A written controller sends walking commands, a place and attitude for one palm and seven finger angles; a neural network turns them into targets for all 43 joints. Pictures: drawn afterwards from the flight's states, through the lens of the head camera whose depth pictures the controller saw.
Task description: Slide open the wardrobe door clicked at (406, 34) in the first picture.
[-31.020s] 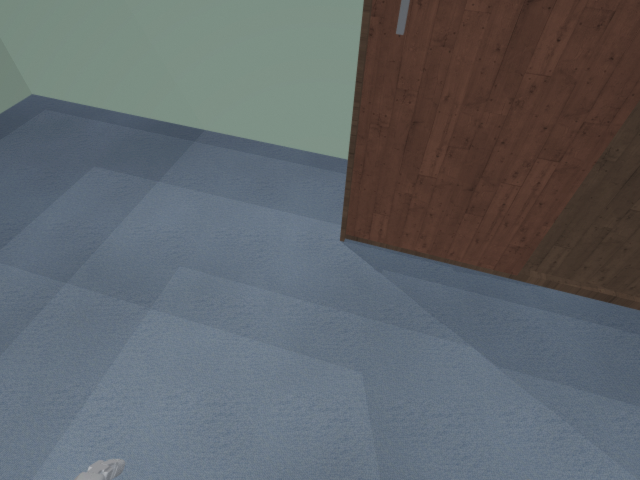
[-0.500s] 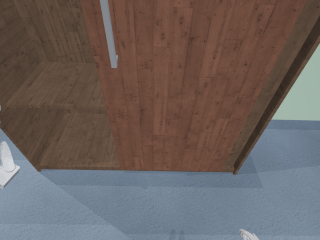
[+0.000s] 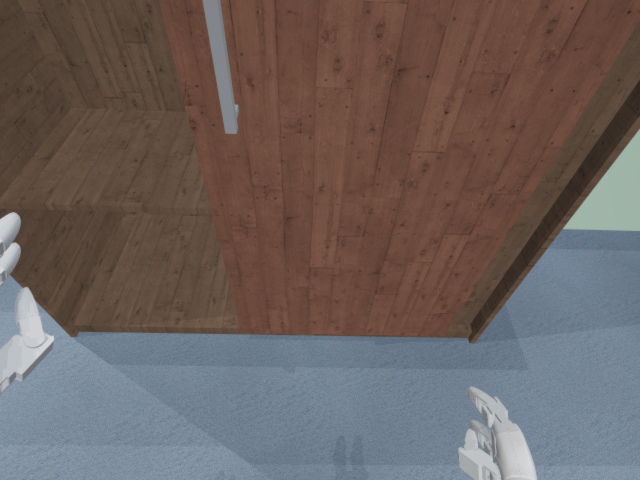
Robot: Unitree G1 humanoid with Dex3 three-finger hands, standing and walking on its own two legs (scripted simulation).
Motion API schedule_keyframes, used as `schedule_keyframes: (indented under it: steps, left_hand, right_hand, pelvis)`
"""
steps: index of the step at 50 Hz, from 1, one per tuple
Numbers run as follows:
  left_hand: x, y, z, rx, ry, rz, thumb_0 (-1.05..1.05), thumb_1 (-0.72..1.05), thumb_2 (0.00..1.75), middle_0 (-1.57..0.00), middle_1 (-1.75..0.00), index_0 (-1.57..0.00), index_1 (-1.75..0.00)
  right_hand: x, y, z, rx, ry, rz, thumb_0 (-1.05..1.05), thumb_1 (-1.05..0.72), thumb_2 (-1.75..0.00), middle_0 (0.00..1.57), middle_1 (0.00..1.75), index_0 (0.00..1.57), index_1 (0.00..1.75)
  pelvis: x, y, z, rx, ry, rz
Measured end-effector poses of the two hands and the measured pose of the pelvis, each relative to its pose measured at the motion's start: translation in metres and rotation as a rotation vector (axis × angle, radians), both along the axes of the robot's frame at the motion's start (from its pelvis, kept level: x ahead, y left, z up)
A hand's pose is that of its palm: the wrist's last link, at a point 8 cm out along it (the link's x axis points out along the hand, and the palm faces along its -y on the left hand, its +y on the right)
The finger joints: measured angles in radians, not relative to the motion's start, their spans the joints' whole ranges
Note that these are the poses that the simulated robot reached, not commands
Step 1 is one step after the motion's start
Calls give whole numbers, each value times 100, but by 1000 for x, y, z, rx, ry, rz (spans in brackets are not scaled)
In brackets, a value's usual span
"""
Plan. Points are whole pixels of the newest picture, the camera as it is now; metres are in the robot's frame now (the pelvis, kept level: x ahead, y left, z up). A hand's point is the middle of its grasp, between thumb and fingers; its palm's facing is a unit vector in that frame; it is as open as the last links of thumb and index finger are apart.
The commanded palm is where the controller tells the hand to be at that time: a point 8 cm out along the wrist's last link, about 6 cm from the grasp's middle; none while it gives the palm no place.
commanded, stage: let the arm hang, fingers relaxed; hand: left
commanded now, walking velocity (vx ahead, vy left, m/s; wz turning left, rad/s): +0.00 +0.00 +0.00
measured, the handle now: (218, 25) +0.63 +0.19 +0.26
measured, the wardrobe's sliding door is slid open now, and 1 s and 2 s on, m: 0.56 0.56 0.56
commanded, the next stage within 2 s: look to check the result in 1.14 s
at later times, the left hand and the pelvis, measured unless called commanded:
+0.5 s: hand out of the picture -0.08 +0.19 -0.18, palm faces +0.06 -0.98 -0.17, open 7.1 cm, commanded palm none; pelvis -0.04 +0.01 +0.00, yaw +3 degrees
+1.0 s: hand out of the picture -0.03 +0.19 -0.18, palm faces +0.05 -0.98 -0.18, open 7.3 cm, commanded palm none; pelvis -0.03 +0.02 +0.00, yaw +2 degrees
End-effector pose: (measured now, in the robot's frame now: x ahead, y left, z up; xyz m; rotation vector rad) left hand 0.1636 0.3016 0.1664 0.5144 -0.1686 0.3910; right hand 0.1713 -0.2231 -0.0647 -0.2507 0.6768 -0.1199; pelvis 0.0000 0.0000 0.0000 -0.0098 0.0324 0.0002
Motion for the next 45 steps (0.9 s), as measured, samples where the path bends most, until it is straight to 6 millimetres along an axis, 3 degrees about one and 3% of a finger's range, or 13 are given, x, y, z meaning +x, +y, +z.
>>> schedule_keyframes:
  steps: [2,4,8,11,13,15,17,20,24,27,30,36,45]
  left_hand:
    - [-3,2,0,-5,-3,3,1,89,90,-21,-30,-21,-30]
    - [2,7,-23,-13,82,-12,1,89,90,-21,-30,-21,-30]
    - [2,15,-134,-165,539,23,0,90,90,-20,-30,-20,-30]
    - [-33,-2,-218,-299,886,54,0,90,90,-20,-30,-20,-30]
    - [-68,-22,-262,-388,1074,65,1,91,90,-20,-30,-19,-30]
    - [-106,-45,-293,-476,1232,70,1,91,90,-20,-30,-19,-30]
    - [-143,-64,-312,-557,1347,95,1,92,90,-20,-30,-20,-30]
    - [-190,-64,-321,-613,1450,179,0,98,90,-21,-30,-20,-30]
    - [-240,-63,-319,-643,1569,252,0,97,90,-21,-30,-20,-30]
    - [-265,-60,-312,-643,1627,298,0,95,90,-20,-30,-20,-30]
    - [-278,-57,-306,-633,1653,327,0,93,90,-20,-30,-20,-30]
    - [-269,-54,-304,-612,1622,325,1,92,90,-20,-30,-20,-30]
    - [-215,-63,-311,-613,1501,229,0,91,90,-20,-30,-20,-30]
  right_hand:
    - [-7,0,-1,-9,16,-5,1,-90,-89,21,30,20,30]
    - [-12,-2,-10,6,46,33,1,-90,-89,21,30,20,30]
    - [-28,-15,-37,-8,173,55,1,-90,-89,21,30,20,30]
    - [-52,-22,-48,-18,255,18,1,-90,-89,21,30,20,30]
    - [-73,-24,-51,-27,322,-8,1,-90,-89,21,30,20,30]
    - [-97,-24,-54,-37,401,-29,1,-91,-89,20,30,20,30]
    - [-122,-22,-56,-45,489,-46,1,-91,-89,20,30,20,30]
    - [-158,-17,-59,-45,619,-64,1,-91,-89,20,30,20,30]
    - [-194,-5,-65,-20,737,-88,1,-91,-89,20,30,20,30]
    - [-209,5,-69,12,779,-102,1,-91,-89,20,30,20,30]
    - [-216,14,-74,44,790,-111,1,-91,-89,20,30,20,30]
    - [-213,29,-81,88,766,-112,1,-91,-89,20,30,20,30]
    - [-205,25,-79,81,724,-128,1,-92,-89,20,30,20,30]
  pelvis:
    - [-2,2,1,-1,-2,3]
    - [-7,6,-1,-5,6,18]
    - [-19,14,-8,-2,11,36]
    - [-25,15,-10,4,4,39]
    - [-28,15,-9,7,-5,40]
    - [-30,14,-8,7,-14,41]
    - [-32,13,-6,2,-20,44]
    - [-35,10,-3,-8,-22,52]
    - [-37,12,0,-16,-20,56]
    - [-38,14,1,-16,-20,53]
    - [-39,16,2,-14,-23,49]
    - [-38,19,3,-8,-30,41]
    - [-35,21,3,-1,-36,34]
